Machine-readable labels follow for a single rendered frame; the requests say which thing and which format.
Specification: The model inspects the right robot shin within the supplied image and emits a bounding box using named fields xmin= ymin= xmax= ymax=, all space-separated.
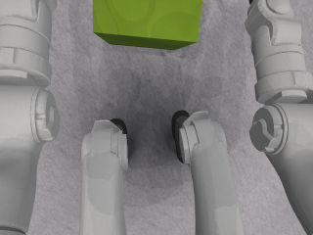
xmin=181 ymin=111 xmax=227 ymax=148

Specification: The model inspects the carton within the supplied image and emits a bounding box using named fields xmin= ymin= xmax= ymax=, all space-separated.
xmin=92 ymin=0 xmax=202 ymax=50

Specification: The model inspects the left robot upper arm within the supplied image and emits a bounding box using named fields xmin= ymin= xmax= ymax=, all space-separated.
xmin=0 ymin=84 xmax=61 ymax=235

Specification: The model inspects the right robot upper arm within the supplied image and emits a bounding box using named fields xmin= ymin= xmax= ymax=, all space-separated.
xmin=249 ymin=103 xmax=313 ymax=235

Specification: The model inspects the right robot thigh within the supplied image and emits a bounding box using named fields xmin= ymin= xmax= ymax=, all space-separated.
xmin=179 ymin=118 xmax=246 ymax=235

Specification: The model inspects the right robot forearm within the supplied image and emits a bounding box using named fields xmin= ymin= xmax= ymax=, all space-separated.
xmin=245 ymin=0 xmax=313 ymax=105

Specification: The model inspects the left robot forearm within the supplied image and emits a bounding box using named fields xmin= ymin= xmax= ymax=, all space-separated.
xmin=0 ymin=0 xmax=58 ymax=88

